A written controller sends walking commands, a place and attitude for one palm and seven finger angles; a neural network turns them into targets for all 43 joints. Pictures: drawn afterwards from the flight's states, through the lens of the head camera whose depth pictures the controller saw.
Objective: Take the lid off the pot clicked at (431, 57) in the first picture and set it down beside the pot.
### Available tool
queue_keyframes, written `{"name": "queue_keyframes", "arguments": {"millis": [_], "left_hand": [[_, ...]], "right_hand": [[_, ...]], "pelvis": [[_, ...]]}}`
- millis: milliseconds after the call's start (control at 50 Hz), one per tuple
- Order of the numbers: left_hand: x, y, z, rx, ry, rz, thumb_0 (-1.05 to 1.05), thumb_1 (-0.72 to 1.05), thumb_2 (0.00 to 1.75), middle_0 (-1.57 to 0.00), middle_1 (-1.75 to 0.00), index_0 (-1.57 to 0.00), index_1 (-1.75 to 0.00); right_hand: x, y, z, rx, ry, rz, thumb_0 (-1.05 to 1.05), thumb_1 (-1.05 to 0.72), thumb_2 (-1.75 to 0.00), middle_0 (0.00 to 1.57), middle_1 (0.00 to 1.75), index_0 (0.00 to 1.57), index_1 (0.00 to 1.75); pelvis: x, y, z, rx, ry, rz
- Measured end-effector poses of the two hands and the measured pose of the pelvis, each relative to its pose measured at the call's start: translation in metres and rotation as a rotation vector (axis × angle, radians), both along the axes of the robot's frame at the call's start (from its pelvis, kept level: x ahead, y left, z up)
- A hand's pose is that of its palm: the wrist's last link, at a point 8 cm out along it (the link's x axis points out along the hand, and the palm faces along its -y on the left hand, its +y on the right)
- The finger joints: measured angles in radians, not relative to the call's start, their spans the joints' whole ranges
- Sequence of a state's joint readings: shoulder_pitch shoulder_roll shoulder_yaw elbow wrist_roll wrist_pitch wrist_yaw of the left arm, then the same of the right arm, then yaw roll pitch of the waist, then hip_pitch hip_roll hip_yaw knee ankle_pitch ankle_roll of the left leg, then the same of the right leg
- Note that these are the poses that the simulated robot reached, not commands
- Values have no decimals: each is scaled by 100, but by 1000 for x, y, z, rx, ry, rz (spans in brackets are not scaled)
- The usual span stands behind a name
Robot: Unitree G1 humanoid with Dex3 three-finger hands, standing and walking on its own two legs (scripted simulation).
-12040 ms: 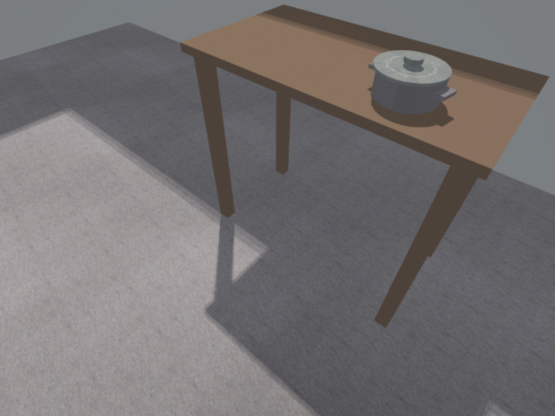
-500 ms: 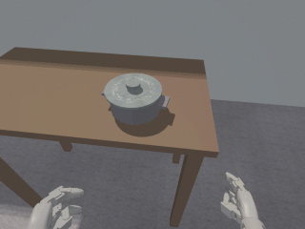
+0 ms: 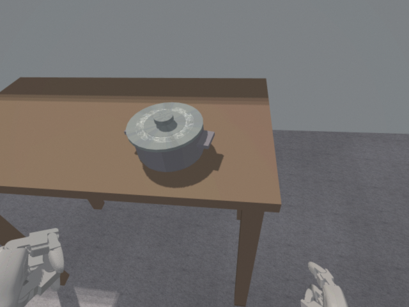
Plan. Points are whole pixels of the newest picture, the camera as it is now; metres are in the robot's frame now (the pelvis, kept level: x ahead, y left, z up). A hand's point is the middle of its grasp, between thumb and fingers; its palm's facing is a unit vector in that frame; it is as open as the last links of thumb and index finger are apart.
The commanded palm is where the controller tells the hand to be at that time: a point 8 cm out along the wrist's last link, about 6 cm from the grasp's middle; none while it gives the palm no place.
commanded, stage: raise the hand higher, near the body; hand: left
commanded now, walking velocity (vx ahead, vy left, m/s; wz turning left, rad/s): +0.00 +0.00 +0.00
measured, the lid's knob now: (163, 117) +0.47 +0.15 +0.15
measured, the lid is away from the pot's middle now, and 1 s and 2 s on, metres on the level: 0.00 0.00 0.00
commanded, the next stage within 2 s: reach forward and open the fingers in 0.60 s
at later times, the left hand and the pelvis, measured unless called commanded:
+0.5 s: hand (38, 230) +0.16 +0.25 +0.17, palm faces +0.39 -0.82 -0.42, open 3.1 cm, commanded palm +0.11 +0.29 +0.20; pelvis +0.00 +0.02 +0.00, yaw +0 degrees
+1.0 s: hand (19, 207) +0.19 +0.29 +0.19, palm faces +0.29 -0.17 -0.94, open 2.9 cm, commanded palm +0.16 +0.29 +0.24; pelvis -0.03 +0.04 -0.01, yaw +0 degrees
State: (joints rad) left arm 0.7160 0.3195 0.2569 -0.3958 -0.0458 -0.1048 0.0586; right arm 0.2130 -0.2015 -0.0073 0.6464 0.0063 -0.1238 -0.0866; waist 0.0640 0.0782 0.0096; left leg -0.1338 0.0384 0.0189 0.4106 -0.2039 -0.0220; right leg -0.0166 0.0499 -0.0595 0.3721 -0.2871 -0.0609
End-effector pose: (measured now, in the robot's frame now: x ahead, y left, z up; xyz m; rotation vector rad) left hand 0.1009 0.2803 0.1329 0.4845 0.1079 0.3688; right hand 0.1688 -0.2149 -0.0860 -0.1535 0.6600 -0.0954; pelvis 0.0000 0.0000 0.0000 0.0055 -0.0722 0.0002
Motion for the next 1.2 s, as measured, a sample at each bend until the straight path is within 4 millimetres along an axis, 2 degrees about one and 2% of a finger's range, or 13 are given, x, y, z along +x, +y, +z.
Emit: {"name": "queue_keyframes", "arguments": {"millis": [180, 280, 380, 560, 720, 860, 960, 1040, 1200], "left_hand": [[10, 4, 20, 36, -85, -6, 1, 89, 90, -130, -150, -130, -149], [15, 6, 29, 40, -141, -25, 1, 89, 90, -130, -150, -130, -149], [20, 9, 43, 50, -212, -40, 1, 89, 90, -130, -150, -130, -149], [26, 15, 64, 68, -323, -77, 1, 89, 90, -131, -150, -130, -150], [29, 21, 86, 100, -429, -111, 1, 89, 90, -131, -150, -131, -150], [39, 10, 101, 596, -250, -90, 1, 83, 94, -130, -144, -130, -143], [48, 16, 101, 853, -88, -95, 0, 73, 101, -128, -131, -128, -131], [59, 21, 99, 926, 14, -100, 0, 63, 109, -125, -119, -125, -118], [80, 15, 98, 971, 132, -194, 0, 39, 125, -120, -91, -119, -91]], "right_hand": [[25, -5, 15, -37, -62, -2, 2, -91, -90, 20, 30, 20, 29], [40, 3, 26, -38, -110, 14, 1, -91, -90, 20, 30, 20, 29], [47, 16, 32, -32, -136, 49, 1, -91, -90, 20, 30, 20, 29], [34, 38, 27, -13, -101, 87, 1, -91, -90, 20, 30, 20, 29], [12, 44, 17, -15, -50, 87, 1, -91, -90, 20, 30, 20, 30], [9, 44, 6, -14, 31, 127, 1, -91, -90, 20, 30, 20, 29], [15, 48, 0, 17, 59, 127, 1, -91, -90, 20, 30, 20, 29], [20, 53, 0, 41, 49, 138, 1, -91, -90, 20, 30, 20, 29], [26, 59, 11, 53, -1, 156, 1, -91, -90, 20, 30, 20, 29]], "pelvis": [[6, 3, 0, 1, 4, -5], [7, 6, 1, 0, 2, -5], [6, 12, 1, -3, -4, -5], [1, 21, 1, -7, -15, -6], [-6, 30, 1, -11, -23, -12], [-21, 38, -5, -6, 20, -5], [-31, 40, -8, -7, 38, 0], [-35, 40, -8, -9, 38, 9], [-39, 36, -5, -8, 11, 21]]}}
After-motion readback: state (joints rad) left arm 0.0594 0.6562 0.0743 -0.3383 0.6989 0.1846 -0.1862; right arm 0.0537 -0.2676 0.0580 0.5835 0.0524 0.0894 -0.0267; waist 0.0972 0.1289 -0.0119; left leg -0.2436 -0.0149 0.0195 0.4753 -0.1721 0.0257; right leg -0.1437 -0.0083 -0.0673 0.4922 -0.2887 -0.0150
